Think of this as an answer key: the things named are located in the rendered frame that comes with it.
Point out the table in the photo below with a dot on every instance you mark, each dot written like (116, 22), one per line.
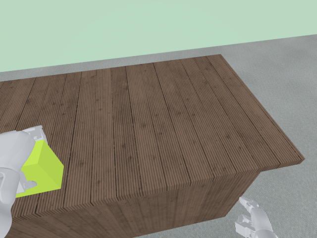
(146, 148)

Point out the sponge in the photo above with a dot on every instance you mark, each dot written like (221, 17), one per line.
(43, 167)

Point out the robot left forearm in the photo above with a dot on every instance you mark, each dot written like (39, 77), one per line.
(9, 180)

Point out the left robot hand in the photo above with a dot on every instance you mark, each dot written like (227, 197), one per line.
(15, 149)

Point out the right robot hand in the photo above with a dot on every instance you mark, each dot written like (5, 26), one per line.
(247, 226)

